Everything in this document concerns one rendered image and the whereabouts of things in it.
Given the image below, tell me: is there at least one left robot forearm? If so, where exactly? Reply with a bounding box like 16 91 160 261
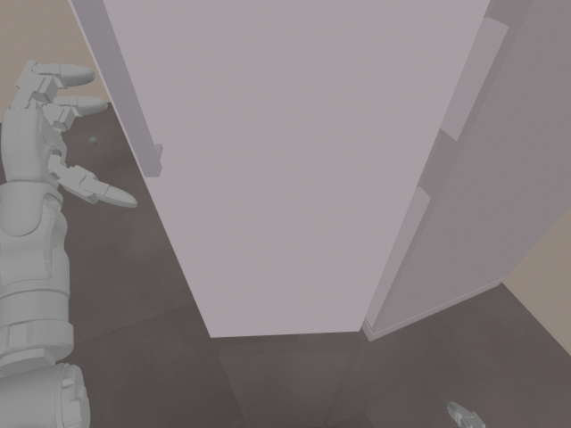
0 180 74 378

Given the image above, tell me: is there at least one handle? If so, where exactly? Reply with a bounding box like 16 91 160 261
71 0 163 177

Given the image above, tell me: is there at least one robot left hand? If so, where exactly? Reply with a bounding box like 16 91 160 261
1 60 137 208

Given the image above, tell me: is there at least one fridge door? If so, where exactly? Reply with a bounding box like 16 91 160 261
68 0 490 338

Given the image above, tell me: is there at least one left robot upper arm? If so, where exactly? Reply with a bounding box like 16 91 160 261
0 363 90 428

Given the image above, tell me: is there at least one robot right hand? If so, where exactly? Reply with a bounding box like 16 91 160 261
447 401 485 428

